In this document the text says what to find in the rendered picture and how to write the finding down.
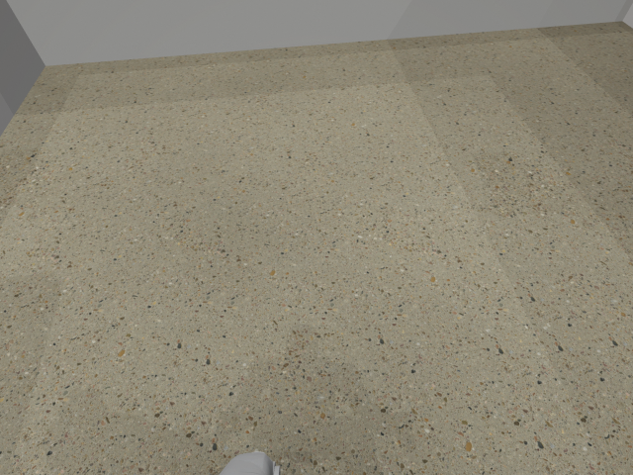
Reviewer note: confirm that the left robot thigh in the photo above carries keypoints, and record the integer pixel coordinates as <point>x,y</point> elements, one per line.
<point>253,463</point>

